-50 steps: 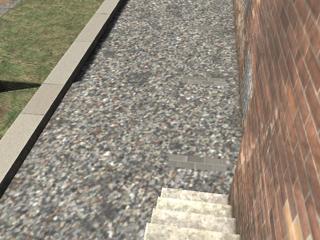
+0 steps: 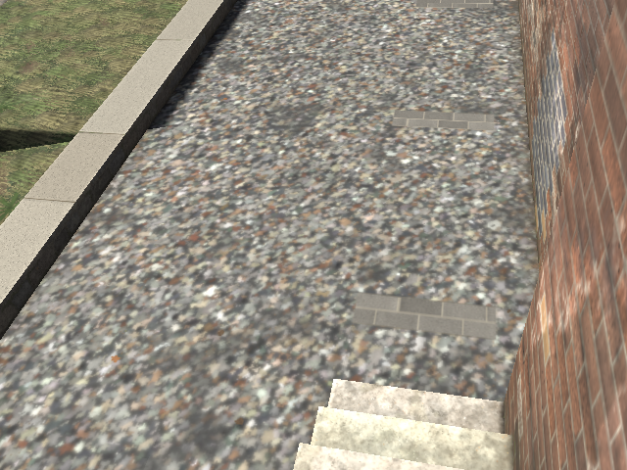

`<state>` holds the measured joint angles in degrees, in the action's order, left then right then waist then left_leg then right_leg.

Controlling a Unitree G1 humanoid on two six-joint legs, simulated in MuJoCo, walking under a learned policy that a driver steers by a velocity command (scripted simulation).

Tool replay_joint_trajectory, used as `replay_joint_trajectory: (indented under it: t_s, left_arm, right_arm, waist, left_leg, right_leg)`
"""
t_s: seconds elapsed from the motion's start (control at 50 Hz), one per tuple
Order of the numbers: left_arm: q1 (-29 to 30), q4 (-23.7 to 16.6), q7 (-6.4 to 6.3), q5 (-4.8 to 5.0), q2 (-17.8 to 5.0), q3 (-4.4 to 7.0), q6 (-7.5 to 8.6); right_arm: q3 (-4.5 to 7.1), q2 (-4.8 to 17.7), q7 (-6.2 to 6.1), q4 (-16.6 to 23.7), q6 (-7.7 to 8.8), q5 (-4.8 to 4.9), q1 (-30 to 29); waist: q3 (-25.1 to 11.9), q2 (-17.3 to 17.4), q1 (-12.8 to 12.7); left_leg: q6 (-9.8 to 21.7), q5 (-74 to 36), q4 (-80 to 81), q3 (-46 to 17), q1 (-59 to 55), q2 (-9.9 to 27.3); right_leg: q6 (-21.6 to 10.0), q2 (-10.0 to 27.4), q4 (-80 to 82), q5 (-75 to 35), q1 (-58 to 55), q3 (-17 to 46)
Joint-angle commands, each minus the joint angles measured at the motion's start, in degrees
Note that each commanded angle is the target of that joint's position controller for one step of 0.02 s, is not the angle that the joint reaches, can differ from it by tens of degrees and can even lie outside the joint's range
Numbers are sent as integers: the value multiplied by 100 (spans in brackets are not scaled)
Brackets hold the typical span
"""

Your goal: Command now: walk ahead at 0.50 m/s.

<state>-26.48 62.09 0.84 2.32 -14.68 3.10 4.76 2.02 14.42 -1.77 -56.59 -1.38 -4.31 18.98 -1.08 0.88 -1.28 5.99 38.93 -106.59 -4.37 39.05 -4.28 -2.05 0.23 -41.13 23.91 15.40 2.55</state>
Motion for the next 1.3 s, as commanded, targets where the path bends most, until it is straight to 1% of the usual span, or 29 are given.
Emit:
replay_joint_trajectory:
  t_s: [0.02,0.04,0.06,0.1,0.16,0.26,0.32,0.36,0.38,0.4,0.42,0.44,0.46,0.48,0.5,0.52,0.54,0.56,0.6,0.62,0.64,0.68,0.72,0.8,0.86,0.96,1.06,1.2,1.3]
  left_arm:
    - [-626,113,-164,-41,-453,-105,75]
    - [140,-161,-282,-41,-91,-290,78]
    - [290,-324,-345,-41,-190,-305,61]
    - [-534,-228,-499,62,-429,-297,-16]
    - [-1184,-161,-640,150,-123,-308,-89]
    - [-792,-359,-629,69,127,-342,-95]
    - [-665,-363,-547,-77,254,-295,-126]
    - [-341,-211,-459,-101,147,-278,-180]
    - [-71,-237,-427,5,-131,-210,-68]
    - [-62,-249,-359,-22,-145,-169,-1]
    - [139,-420,-295,-155,-350,35,-34]
    - [-307,-774,-311,90,-144,31,-12]
    - [-513,-787,-378,146,-62,-28,-15]
    - [-275,-549,-418,-23,-107,9,-32]
    - [-418,-518,-389,-32,-12,52,4]
    - [-338,-381,-395,-173,101,77,-51]
    - [151,-486,-308,-182,195,44,-111]
    - [305,-358,-238,-231,368,-41,-184]
    - [-818,145,-210,-243,748,-170,-402]
    - [-489,-8,-261,-239,408,-83,-401]
    - [-14,-119,-304,-340,109,-67,-393]
    - [325,-300,-373,-316,-294,-20,-251]
    - [615,-239,-525,-70,-686,4,-145]
    - [1427,-375,-250,-49,-213,-45,-114]
    - [1278,-221,-206,39,-144,48,-157]
    - [2037,-271,-232,-3,112,22,-190]
    - [2235,-359,-299,96,-7,87,-224]
    - [2582,-367,-212,-69,10,91,-325]
    - [3237,-601,-255,-131,-14,136,-219]
  right_arm:
    - [-45,121,29,343,-27,49,-433]
    - [-150,-53,115,400,-43,138,-614]
    - [-164,-65,145,344,-29,177,-694]
    - [-160,-135,204,-5,-147,106,-466]
    - [-117,77,368,217,100,108,-1521]
    - [-230,-168,392,662,145,110,-2003]
    - [-310,-334,356,960,220,357,-2316]
    - [-162,-44,359,560,129,330,-1002]
    - [-80,212,293,173,164,202,313]
    - [-65,350,259,-179,273,226,1238]
    - [41,537,261,-273,318,422,1764]
    - [-42,655,298,-412,333,366,1771]
    - [-26,577,320,-158,374,273,1562]
    - [1,430,273,-131,396,195,1490]
    - [-118,163,263,-77,455,129,1050]
    - [-83,287,169,-60,550,68,685]
    - [-290,-134,159,102,624,197,182]
    - [-374,-230,199,137,598,272,-210]
    - [-292,248,264,81,584,392,-457]
    - [-259,266,287,-66,682,617,-434]
    - [-347,135,288,-66,699,643,-312]
    - [-379,220,256,-140,702,447,-176]
    - [-495,-368,256,-147,446,313,790]
    - [-520,74,287,-670,499,390,1212]
    - [-548,-24,293,-668,592,442,995]
    - [-467,63,203,-844,555,253,1322]
    - [-433,-91,132,-891,542,211,1333]
    - [-427,18,178,-983,680,325,1426]
    - [-381,-49,39,-1324,624,142,2352]
  waist:
    - [651,-992,184]
    - [904,-492,593]
    - [803,-588,562]
    - [312,-1115,398]
    - [699,-808,-64]
    - [975,-578,-143]
    - [1232,-441,-551]
    - [596,-1026,-78]
    - [-29,-849,512]
    - [252,54,931]
    - [379,1273,1234]
    - [-589,1855,548]
    - [-1133,1199,573]
    - [-780,387,618]
    - [-702,-15,244]
    - [-502,282,-17]
    - [-45,-326,-162]
    - [-87,-359,-276]
    - [-568,780,-742]
    - [-190,908,-529]
    - [144,802,-250]
    - [568,751,-39]
    - [397,-1595,367]
    - [926,-355,684]
    - [865,-4,559]
    - [479,532,957]
    - [205,661,1045]
    - [338,279,1008]
    - [608,742,1433]
  left_leg:
    - [-198,-2102,1085,-253,2196,294]
    - [-563,-3388,2577,18,1078,373]
    - [-727,-3859,3249,464,176,363]
    - [-750,-3896,2571,261,418,346]
    - [-590,-5241,3976,189,1398,319]
    - [-660,-6182,5701,375,-136,195]
    - [-586,-6013,7469,568,-1248,177]
    - [-164,-5853,7763,-163,-2025,567]
    - [-2,-6143,7691,361,-3086,305]
    - [213,-6290,9605,-27,-3956,699]
    - [485,-8592,10108,-213,-5196,1381]
    - [1035,-12677,6826,-1001,-7574,2337]
    - [1487,-11754,6784,-1378,-7617,2829]
    - [1593,-9872,7114,-1478,-6719,2877]
    - [1405,-7749,7438,-1187,-5311,2618]
    - [1291,-6382,7442,-1443,-4299,2621]
    - [821,-5624,7865,-866,-2202,2216]
    - [449,-6015,8095,-61,-577,1552]
    - [447,-6796,7709,165,635,1339]
    - [299,-5639,7227,270,23,1034]
    - [264,-4766,7127,28,-616,992]
    - [273,-4278,6505,-480,-1222,1045]
    - [-460,-2379,5832,703,-1286,222]
    - [-499,-2640,7644,472,-2752,595]
    - [-323,-4524,7565,189,-3319,990]
    - [-37,-6300,7466,-217,-4495,1344]
    - [10,-6047,7260,-287,-4429,1256]
    - [-221,-5174,7348,-236,-3481,921]
    - [32,-6127,6971,-613,-4519,1074]
  right_leg:
    - [-772,1555,1101,-2090,-200,2455]
    - [-733,1175,1120,-2163,1401,1714]
    - [-835,1140,1213,-2793,1856,1440]
    - [-728,1372,655,-3558,934,1815]
    - [-525,674,-150,-1532,149,1712]
    - [-626,374,-482,-1146,1171,1554]
    - [-557,119,-1112,-1830,1354,1110]
    - [-761,344,-2400,-3522,920,1431]
    - [-648,330,-3706,-4500,1154,1015]
    - [-458,123,-4841,-4198,1631,643]
    - [-202,-963,-7135,480,2956,-465]
    - [27,-838,-7884,3393,5119,-357]
    - [-63,-515,-7485,3245,5378,404]
    - [-189,-376,-7134,2966,5467,795]
    - [-140,-120,-5493,1472,4543,949]
    - [-56,-1,-4844,483,4233,1204]
    - [222,217,-2266,-1754,2496,998]
    - [337,13,-1009,-2421,248,-7]
    - [265,-329,-2163,-3179,-2043,-573]
    - [137,-121,-1483,-4013,-968,-283]
    - [62,-72,-813,-3735,-243,-287]
    - [149,259,644,-3045,82,33]
    - [0,1082,2396,-3497,212,1191]
    - [698,416,2277,-4181,404,-200]
    - [659,270,2478,-4069,374,-365]
    - [490,108,2047,-2232,984,-288]
    - [392,8,1905,-2008,939,-206]
    - [424,-109,1745,-3150,78,-578]
    - [425,-172,1123,-1504,1666,-489]
